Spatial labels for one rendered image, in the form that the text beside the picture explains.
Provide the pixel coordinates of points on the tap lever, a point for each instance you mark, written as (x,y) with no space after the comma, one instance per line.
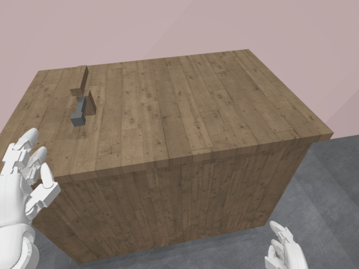
(78,118)

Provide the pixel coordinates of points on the left robot forearm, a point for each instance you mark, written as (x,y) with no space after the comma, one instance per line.
(17,249)

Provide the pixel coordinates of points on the robot left hand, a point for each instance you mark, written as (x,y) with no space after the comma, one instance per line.
(18,174)

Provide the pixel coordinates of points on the robot right hand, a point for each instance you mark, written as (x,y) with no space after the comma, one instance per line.
(291,254)

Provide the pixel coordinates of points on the counter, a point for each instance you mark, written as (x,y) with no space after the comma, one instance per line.
(173,149)

